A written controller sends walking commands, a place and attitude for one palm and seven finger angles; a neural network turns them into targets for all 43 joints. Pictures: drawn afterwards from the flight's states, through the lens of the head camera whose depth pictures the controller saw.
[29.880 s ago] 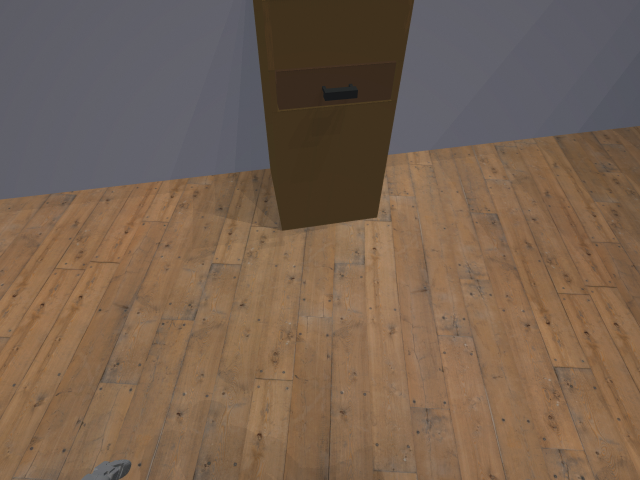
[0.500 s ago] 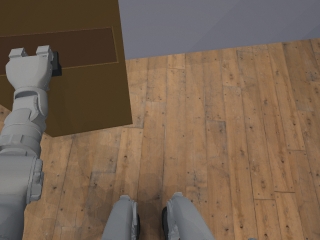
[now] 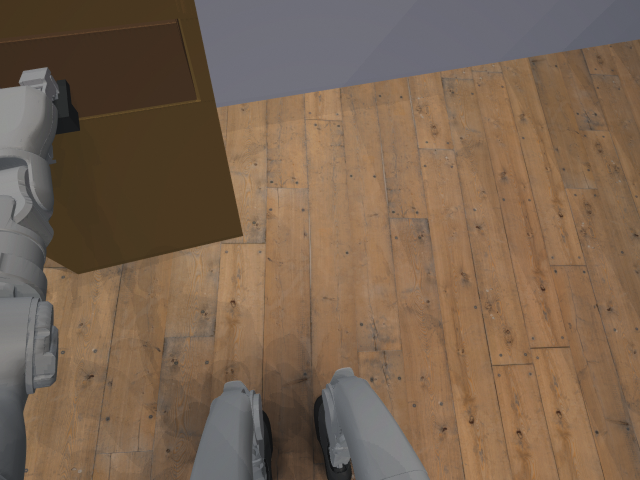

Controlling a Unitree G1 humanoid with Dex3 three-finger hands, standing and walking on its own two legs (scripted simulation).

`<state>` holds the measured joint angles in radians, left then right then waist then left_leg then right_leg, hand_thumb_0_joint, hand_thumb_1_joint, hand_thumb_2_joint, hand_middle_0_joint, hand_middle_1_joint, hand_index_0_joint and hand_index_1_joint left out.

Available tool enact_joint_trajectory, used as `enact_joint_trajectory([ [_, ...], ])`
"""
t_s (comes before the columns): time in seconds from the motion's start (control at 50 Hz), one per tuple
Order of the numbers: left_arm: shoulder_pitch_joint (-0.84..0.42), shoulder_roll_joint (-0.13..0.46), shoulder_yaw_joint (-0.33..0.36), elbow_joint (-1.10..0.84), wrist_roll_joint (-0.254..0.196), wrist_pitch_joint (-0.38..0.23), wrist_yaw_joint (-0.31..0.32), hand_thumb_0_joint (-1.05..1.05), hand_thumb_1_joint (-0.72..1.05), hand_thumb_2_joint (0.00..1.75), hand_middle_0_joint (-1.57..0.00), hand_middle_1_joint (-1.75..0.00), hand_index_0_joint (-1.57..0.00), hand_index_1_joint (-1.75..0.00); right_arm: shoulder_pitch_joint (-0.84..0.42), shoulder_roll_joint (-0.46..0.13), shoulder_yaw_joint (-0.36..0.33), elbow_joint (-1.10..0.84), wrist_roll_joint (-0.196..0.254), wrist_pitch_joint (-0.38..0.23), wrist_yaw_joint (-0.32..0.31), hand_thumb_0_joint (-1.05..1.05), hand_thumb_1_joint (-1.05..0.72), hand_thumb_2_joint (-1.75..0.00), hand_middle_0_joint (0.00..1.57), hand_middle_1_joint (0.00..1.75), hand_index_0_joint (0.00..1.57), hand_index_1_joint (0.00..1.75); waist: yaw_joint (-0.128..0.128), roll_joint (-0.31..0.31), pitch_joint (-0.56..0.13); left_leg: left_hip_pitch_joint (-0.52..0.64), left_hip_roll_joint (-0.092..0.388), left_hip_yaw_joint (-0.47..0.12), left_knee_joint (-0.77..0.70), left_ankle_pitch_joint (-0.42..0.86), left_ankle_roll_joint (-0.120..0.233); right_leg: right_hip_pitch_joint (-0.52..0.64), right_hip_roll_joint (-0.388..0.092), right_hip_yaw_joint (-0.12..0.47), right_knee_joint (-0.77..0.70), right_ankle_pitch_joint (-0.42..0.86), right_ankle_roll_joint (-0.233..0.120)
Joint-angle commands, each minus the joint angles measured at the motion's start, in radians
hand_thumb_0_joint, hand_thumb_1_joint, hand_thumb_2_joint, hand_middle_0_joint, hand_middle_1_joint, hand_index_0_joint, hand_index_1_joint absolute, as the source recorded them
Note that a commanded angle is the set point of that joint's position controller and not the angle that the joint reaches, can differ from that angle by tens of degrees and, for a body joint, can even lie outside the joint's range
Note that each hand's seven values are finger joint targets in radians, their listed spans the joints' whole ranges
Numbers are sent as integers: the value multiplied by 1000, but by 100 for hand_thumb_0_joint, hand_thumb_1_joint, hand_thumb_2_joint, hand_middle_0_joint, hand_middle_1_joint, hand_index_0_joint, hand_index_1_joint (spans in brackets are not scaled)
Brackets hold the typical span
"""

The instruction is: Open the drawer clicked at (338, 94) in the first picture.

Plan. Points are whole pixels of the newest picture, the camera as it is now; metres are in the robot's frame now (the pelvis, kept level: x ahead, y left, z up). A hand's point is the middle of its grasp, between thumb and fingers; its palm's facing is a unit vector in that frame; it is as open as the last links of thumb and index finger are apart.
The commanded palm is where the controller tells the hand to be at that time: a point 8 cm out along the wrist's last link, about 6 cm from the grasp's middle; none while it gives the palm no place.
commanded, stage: pull the drawer open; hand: left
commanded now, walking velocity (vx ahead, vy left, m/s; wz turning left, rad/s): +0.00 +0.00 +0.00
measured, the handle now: (23, 107) +0.57 +0.30 +0.01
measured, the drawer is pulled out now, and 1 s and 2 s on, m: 0.00 0.00 0.00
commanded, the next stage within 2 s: open the thumb to release the handle in 0.50 s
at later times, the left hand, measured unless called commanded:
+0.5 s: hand (37, 152) +0.52 +0.29 -0.02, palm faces -0.06 -0.03 -1.00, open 6.1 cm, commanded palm +0.53 +0.28 +0.03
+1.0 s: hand (37, 149) +0.53 +0.29 -0.01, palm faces -0.09 -0.01 -1.00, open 10.0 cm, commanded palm +0.53 +0.28 +0.03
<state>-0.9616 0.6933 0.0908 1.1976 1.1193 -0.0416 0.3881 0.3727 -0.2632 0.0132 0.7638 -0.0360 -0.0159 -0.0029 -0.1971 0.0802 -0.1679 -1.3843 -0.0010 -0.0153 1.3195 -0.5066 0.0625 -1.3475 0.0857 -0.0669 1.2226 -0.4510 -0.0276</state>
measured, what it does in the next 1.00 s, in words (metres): stands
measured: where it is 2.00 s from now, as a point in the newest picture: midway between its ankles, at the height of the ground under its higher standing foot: (297, 464)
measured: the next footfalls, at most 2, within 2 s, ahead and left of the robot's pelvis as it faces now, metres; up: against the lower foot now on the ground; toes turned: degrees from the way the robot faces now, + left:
none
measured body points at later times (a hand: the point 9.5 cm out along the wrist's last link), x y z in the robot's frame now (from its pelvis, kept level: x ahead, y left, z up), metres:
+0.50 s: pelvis +0.06 +0.01 +0.03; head +0.23 +0.03 +0.45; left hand +0.52 +0.29 +0.04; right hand +0.11 -0.26 -0.10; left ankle +0.04 +0.08 -0.60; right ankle +0.05 -0.11 -0.60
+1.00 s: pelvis +0.00 -0.01 +0.00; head +0.18 +0.01 +0.41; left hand +0.52 +0.29 +0.04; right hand -0.01 -0.29 -0.11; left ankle +0.04 +0.08 -0.61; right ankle +0.05 -0.11 -0.61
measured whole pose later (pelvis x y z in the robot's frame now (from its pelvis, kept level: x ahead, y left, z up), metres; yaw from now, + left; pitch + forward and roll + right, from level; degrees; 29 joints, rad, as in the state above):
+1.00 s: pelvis +0.00 -0.01 +0.00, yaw +1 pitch +32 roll -5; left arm -0.98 0.73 0.10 1.25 1.13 -0.08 0.37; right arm 0.35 -0.29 0.02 0.74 -0.03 0.00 -0.02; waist -0.21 0.07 -0.16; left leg -1.37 0.00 -0.02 1.33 -0.52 0.05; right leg -1.34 0.09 -0.07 1.24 -0.46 -0.04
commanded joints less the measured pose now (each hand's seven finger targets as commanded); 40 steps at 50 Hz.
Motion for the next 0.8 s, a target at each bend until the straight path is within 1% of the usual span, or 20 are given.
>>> enact_joint_trajectory([
  [0.0,-312,199,17,-230,-19,-30,34,0,90,90,-40,-135,-40,-135,178,-201,-77,-33,-1,-14,-6,0,-90,-90,20,30,20,30,38,169,-610,617,31,-120,-201,309,-41,225,2,6,-142,134,-13],
  [0.04,-275,187,17,-236,-25,-28,37,0,90,90,-40,-135,-40,-135,178,-198,-79,-29,-1,-9,-7,0,-90,-90,20,30,20,30,41,153,-582,631,35,-118,-204,352,-42,226,3,4,-150,159,-11],
  [0.1,-195,144,17,-270,-35,-32,43,0,90,90,-40,-135,-40,-135,168,-189,-87,-33,-3,-3,-1,0,-90,-90,20,30,20,30,65,153,-616,683,35,-108,-204,454,-48,266,4,5,-151,214,-11],
  [0.14,-123,105,9,-275,-42,-34,48,0,90,90,-40,-135,-40,-135,166,-182,-91,-34,-3,2,1,0,-90,-90,20,30,20,30,70,119,-588,692,38,-102,-201,524,-47,287,4,5,-159,261,-7],
  [0.22,-31,81,18,-290,-51,-40,61,0,90,90,-40,-135,-40,-135,151,-174,-95,-35,-6,16,5,0,-90,-90,20,30,20,30,82,91,-562,689,36,-78,-192,617,-41,342,1,17,-163,353,-1],
  [0.26,5,100,42,-304,-50,-43,69,0,90,90,-40,-135,-40,-135,148,-175,-97,-36,-8,25,3,0,-90,-90,20,30,20,30,93,53,-540,664,34,-65,-194,634,-34,385,-2,23,-164,399,2],
  [0.3,51,85,44,-323,-50,-44,77,0,90,90,-40,-135,-40,-135,140,-173,-100,-44,-8,32,6,0,-90,-90,20,30,20,30,110,60,-561,696,33,-67,-198,710,-40,410,-4,27,-160,440,1],
  [0.32,53,45,21,-349,-50,-49,82,0,90,90,-40,-135,-40,-135,140,-166,-106,-47,-10,32,7,0,-90,-90,20,30,20,30,100,73,-570,724,38,-67,-193,752,-41,403,-5,27,-164,462,5],
  [0.36,105,45,38,-385,-48,-49,93,0,90,90,-40,-135,-40,-135,139,-165,-112,-53,-13,39,11,0,-90,-90,20,30,20,30,119,70,-582,764,43,-70,-193,846,-47,424,-7,28,-163,509,7],
  [0.4,-136,89,31,-356,-30,-50,108,0,90,90,-40,-135,-40,-135,152,-172,-111,-18,-17,41,1,0,-90,-90,20,30,20,30,43,51,-524,702,43,-77,-165,784,-43,367,-12,34,-155,500,11],
  [0.42,-242,132,38,-324,-15,-48,120,0,90,90,-40,-135,-40,-135,157,-182,-110,-6,-20,39,-3,0,-90,-90,20,30,20,30,15,62,-486,669,44,-79,-156,732,-42,320,-14,32,-149,464,12],
  [0.44,-274,136,32,-288,-4,-43,125,0,90,90,-40,-135,-40,-135,158,-184,-109,-1,-24,37,-4,0,-90,-90,20,30,20,30,6,57,-481,642,38,-77,-145,682,-40,304,-13,30,-139,436,8],
  [0.5,-294,160,43,-257,8,-30,142,0,90,90,-40,-135,-40,-135,152,-188,-108,-9,-27,37,-3,0,-90,-90,20,30,20,30,21,79,-524,634,24,-69,-154,589,-42,307,-12,34,-144,382,-1],
  [0.56,-327,115,9,-226,11,-8,154,0,90,90,-40,-135,-40,-135,174,-185,-108,-9,-29,40,-1,0,-90,-90,20,30,20,30,8,123,-557,701,30,-87,-142,766,-57,284,-11,24,-130,446,4],
  [0.58,-336,173,48,-220,7,1,150,0,90,90,-40,-135,-40,-135,181,-193,-107,-5,-31,48,-1,0,-90,-90,20,30,20,30,18,123,-583,716,32,-89,-132,804,-61,294,-10,26,-122,468,6],
  [0.62,-375,189,43,-228,7,14,142,0,76,84,-39,-134,-39,-134,184,-192,-105,-17,-28,60,-2,0,-90,-90,20,30,20,30,13,123,-627,718,28,-87,-130,787,-57,318,-10,27,-125,472,8],
  [0.64,-383,162,20,-213,2,20,134,0,69,81,-38,-133,-38,-133,180,-189,-105,-20,-26,59,-1,0,-90,-90,20,30,20,30,3,120,-640,698,21,-78,-127,718,-48,327,-8,31,-134,453,7],
  [0.68,-382,192,23,-185,0,26,123,0,55,75,-38,-131,-38,-131,166,-192,-94,-23,-21,59,-1,0,-90,-90,20,30,20,30,6,107,-618,624,11,-62,-140,567,-34,352,-7,33,-142,401,3],
  [0.7,-400,181,7,-171,-2,30,114,0,48,72,-37,-130,-37,-130,165,-191,-90,-26,-19,56,-2,0,-90,-90,20,30,20,30,-6,113,-606,610,10,-63,-145,536,-32,347,-6,34,-145,383,2],
  [0.78,-432,270,20,-115,-1,31,76,0,20,60,-35,-127,-35,-127,138,-200,-64,-38,-11,39,-13,0,-90,-90,20,30,20,30,-14,84,-521,424,-1,-41,-146,296,-8,367,-7,50,-159,247,6],
])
